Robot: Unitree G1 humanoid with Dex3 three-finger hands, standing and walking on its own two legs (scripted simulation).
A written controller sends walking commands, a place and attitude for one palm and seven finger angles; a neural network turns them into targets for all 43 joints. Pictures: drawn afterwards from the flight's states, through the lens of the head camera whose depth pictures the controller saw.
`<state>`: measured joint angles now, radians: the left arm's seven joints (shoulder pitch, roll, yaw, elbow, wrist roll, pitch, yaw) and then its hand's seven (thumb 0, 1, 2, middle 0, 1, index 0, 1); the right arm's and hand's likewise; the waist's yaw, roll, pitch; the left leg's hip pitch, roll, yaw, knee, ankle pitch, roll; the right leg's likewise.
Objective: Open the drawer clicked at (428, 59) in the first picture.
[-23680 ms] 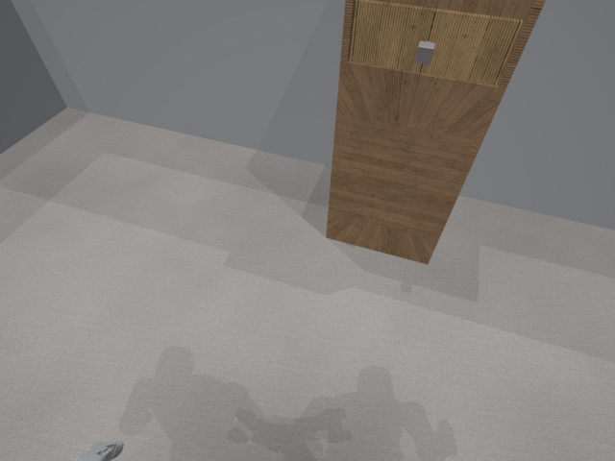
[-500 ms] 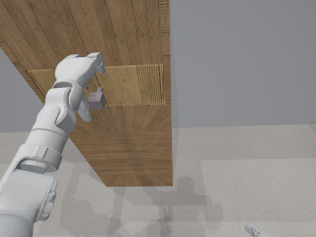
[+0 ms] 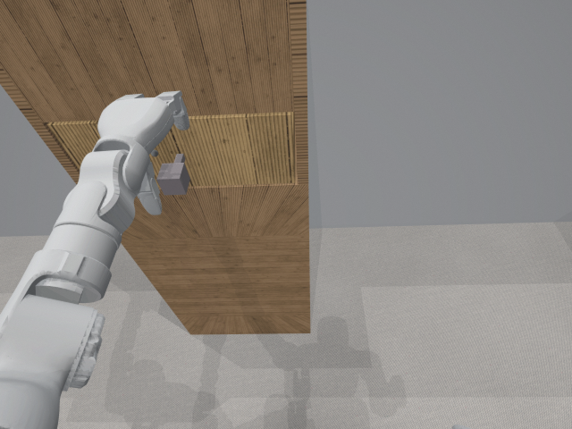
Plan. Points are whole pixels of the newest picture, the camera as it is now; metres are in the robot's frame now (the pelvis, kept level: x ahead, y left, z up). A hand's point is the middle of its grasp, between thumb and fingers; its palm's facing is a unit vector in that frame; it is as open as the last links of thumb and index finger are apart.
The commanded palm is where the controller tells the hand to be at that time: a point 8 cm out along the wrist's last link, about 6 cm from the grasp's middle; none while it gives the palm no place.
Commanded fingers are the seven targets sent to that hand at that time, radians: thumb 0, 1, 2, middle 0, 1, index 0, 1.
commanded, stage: move the hooked fingers above the handle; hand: left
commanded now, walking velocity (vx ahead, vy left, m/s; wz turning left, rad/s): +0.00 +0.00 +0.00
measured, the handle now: (176, 171) +0.49 +0.20 +0.08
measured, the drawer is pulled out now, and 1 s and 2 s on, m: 0.00 0.00 0.00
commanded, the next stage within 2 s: lower the fingers behind the handle in 0.48 s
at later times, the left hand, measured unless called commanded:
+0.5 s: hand (153, 154) +0.46 +0.20 +0.15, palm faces +0.00 -0.04 -1.00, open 13.7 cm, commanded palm +0.44 +0.23 +0.20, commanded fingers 0.00 -0.50 0.30 -0.30 -1.20 -0.30 -1.20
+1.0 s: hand (144, 185) +0.44 +0.23 +0.11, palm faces -0.12 -0.03 -0.99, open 13.8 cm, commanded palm +0.43 +0.24 +0.17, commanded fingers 0.00 -0.50 0.30 -0.30 -1.20 -0.30 -1.20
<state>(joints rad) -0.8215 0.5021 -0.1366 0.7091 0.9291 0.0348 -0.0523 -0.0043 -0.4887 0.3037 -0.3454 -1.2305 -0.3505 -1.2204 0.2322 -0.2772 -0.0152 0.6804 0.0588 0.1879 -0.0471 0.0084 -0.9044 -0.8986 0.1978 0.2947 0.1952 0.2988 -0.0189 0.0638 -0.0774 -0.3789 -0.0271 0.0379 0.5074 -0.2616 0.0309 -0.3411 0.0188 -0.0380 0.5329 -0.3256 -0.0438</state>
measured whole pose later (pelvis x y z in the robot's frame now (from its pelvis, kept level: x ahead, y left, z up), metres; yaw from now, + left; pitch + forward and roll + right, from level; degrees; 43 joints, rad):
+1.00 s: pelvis -0.02 +0.00 -0.01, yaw -1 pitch +10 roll +0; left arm -0.80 0.58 -0.07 0.87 0.97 -0.06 -0.04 0.00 -0.49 0.30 -0.32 -1.22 -0.32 -1.22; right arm 0.31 -0.28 -0.02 0.64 0.06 0.16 -0.08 0.01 -0.90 -0.90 0.20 0.29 0.20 0.30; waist -0.06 0.04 -0.08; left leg -0.48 0.00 0.05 0.57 -0.27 0.03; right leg -0.44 0.04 -0.02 0.58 -0.31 -0.05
